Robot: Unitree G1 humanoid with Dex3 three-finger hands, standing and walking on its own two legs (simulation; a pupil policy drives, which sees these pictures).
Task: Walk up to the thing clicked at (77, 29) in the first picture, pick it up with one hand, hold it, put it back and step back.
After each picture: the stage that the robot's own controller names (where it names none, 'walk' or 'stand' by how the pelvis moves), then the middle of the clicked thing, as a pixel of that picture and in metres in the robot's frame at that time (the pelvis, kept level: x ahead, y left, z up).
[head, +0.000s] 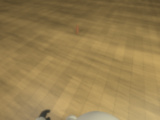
stand; (77, 29) +2.28 +0.45 -0.66
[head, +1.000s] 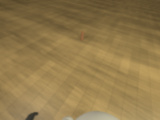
walk; (82, 35) +2.15 +0.21 -0.64
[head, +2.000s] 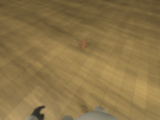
walk; (83, 44) +1.47 +0.13 -0.65
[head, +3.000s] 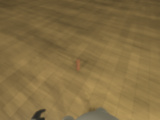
walk; (78, 65) +0.93 +0.17 -0.65
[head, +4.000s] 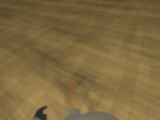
walk; (73, 85) +0.55 +0.26 -0.63
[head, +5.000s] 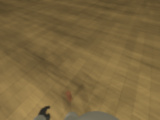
stand; (69, 96) +0.38 +0.25 -0.64
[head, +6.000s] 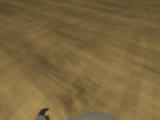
stand; (70, 100) +0.36 +0.22 -0.65
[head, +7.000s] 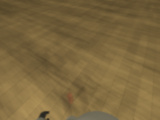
stand; (70, 98) +0.38 +0.22 -0.66
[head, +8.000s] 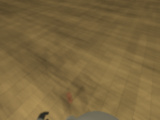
stand; (69, 98) +0.38 +0.24 -0.66
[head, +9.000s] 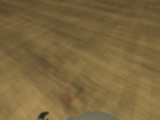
stand; (69, 98) +0.37 +0.24 -0.66
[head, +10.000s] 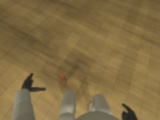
go down; (62, 78) +0.40 +0.26 -0.50
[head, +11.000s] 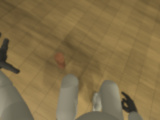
go down; (60, 61) +0.44 +0.28 -0.28
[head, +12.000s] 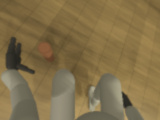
close in; (47, 54) +0.43 +0.30 -0.20
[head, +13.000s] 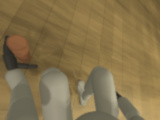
close; (22, 52) +0.42 +0.33 -0.15
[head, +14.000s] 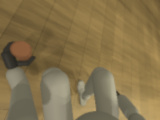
lift; (23, 54) +0.39 +0.32 -0.15
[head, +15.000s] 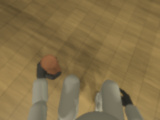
lift; (53, 68) +0.32 +0.25 -0.02
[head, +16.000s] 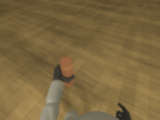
hold; (68, 73) +0.32 +0.16 +0.06
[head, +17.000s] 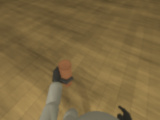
hold; (66, 75) +0.33 +0.17 +0.02
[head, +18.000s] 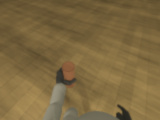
crouch; (69, 76) +0.33 +0.15 +0.01
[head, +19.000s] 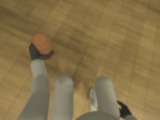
crouch; (46, 50) +0.46 +0.27 -0.06
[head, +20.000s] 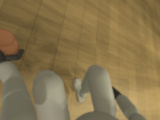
lower; (11, 48) +0.44 +0.33 -0.16
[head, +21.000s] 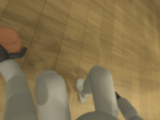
lower; (14, 46) +0.43 +0.34 -0.16
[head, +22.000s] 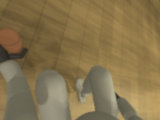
lower; (15, 47) +0.43 +0.34 -0.16
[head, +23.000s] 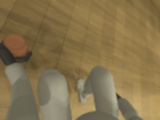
lower; (20, 50) +0.42 +0.33 -0.16
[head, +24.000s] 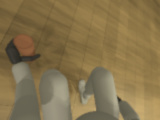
open; (27, 51) +0.42 +0.30 -0.17
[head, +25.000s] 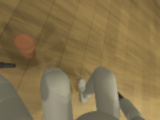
stand; (27, 49) +0.41 +0.31 -0.16
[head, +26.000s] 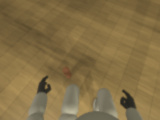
walk; (67, 73) +0.42 +0.24 -0.43
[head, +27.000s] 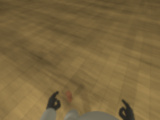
stand; (69, 96) +0.38 +0.22 -0.60
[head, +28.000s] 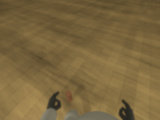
stand; (69, 97) +0.38 +0.22 -0.60
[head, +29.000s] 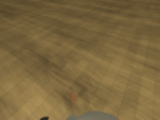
stand; (73, 97) +0.40 +0.20 -0.65
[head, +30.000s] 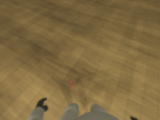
walk; (71, 84) +0.44 +0.20 -0.63
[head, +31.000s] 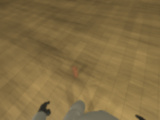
walk; (75, 72) +0.66 +0.25 -0.63
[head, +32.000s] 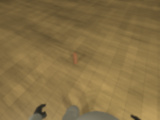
stand; (75, 58) +0.97 +0.28 -0.63
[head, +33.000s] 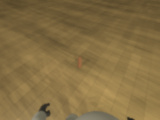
stand; (79, 62) +1.02 +0.20 -0.65
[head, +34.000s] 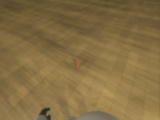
stand; (77, 63) +1.01 +0.23 -0.66
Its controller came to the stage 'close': yes
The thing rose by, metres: 0.68
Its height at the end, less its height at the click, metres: +0.00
